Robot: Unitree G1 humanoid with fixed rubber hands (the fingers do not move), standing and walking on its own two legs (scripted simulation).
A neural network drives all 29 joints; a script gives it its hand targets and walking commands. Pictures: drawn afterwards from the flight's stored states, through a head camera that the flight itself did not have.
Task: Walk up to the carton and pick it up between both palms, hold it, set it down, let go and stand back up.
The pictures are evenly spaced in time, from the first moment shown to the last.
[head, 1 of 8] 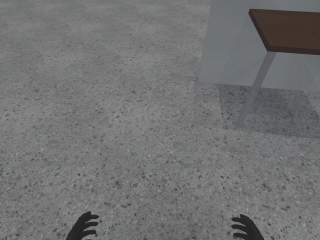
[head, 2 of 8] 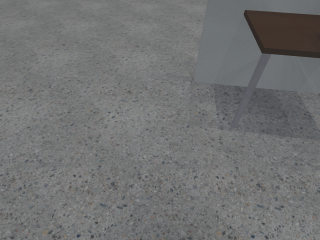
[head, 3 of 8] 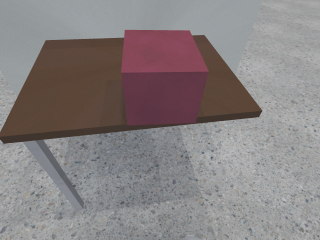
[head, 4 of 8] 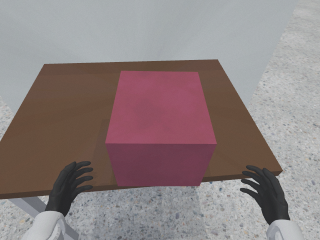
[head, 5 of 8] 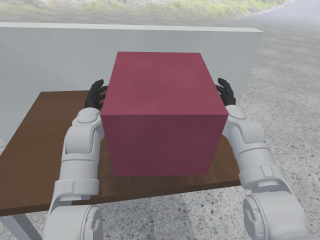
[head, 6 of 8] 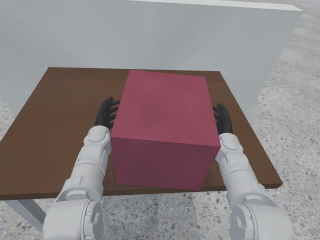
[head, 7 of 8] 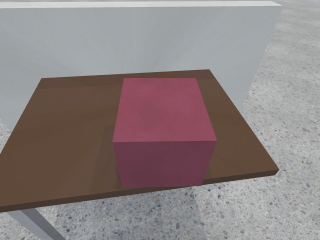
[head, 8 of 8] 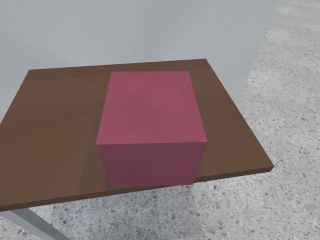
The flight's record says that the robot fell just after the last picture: no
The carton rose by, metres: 0.20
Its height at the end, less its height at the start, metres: +0.00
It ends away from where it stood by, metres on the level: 0.01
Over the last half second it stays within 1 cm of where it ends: yes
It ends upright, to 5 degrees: yes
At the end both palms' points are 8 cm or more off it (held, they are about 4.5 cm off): yes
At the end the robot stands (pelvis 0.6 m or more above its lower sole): yes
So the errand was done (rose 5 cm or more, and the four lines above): yes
